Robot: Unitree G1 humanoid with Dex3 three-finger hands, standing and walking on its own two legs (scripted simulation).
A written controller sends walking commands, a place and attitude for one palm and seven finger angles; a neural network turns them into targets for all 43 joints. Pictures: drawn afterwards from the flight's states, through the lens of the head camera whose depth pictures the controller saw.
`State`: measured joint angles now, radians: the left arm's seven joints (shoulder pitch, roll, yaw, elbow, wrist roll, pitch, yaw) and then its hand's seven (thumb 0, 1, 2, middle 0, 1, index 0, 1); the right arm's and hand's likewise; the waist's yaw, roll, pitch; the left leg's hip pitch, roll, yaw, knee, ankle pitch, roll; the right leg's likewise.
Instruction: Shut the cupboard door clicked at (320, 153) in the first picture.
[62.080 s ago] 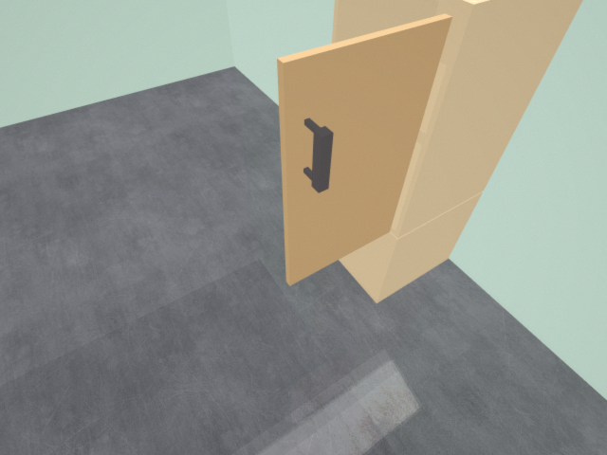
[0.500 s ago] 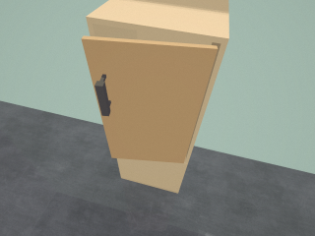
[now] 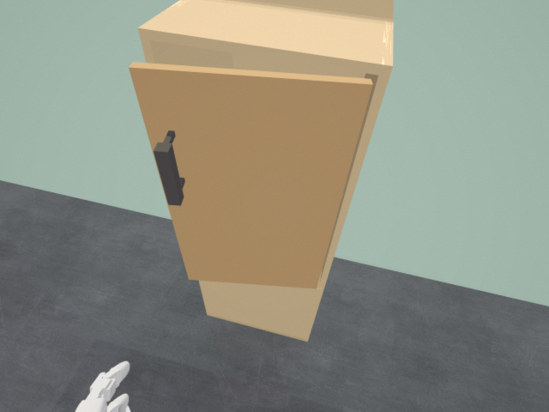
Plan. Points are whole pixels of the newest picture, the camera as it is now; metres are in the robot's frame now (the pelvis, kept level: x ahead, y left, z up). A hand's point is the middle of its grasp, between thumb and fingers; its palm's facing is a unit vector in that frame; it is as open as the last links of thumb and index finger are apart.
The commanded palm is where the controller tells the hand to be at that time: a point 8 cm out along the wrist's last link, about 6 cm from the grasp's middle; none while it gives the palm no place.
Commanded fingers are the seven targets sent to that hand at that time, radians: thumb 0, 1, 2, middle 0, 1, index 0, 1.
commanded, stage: raise the hand and make a fist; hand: left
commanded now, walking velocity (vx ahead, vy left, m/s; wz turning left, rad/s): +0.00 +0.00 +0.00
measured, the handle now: (173, 168) +0.48 +0.20 +0.09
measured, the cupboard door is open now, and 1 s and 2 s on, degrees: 11 11 11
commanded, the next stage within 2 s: bring the fist close to the handle in 1.78 s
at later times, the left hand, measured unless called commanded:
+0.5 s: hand (167, 376) +0.18 +0.15 +0.00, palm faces +0.01 -1.00 -0.06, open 5.1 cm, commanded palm +0.15 +0.21 +0.00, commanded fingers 0.00 0.90 0.90 -0.79 -0.94 -0.79 -0.94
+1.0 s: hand (156, 336) +0.21 +0.16 +0.04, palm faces +0.00 -1.00 -0.05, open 3.2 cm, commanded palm +0.19 +0.22 +0.05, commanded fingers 0.00 0.90 0.90 -1.25 -1.44 -1.25 -1.44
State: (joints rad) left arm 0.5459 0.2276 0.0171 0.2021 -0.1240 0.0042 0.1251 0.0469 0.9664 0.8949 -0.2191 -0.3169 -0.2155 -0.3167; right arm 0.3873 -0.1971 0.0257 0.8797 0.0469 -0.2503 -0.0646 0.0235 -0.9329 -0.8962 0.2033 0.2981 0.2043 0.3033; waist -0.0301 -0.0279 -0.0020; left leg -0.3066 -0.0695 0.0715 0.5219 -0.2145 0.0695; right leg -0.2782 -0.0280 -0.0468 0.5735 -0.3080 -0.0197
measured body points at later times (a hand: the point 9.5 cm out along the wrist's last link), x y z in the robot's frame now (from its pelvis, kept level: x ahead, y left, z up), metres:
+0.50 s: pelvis +0.01 -0.04 -0.08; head +0.06 -0.03 +0.37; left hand +0.17 +0.20 +0.00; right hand +0.25 -0.23 -0.13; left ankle +0.04 +0.06 -0.73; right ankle +0.01 -0.12 -0.73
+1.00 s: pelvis +0.02 -0.02 -0.04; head +0.04 -0.02 +0.41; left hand +0.20 +0.22 +0.05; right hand +0.19 -0.27 -0.10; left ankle +0.04 +0.06 -0.73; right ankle +0.01 -0.12 -0.73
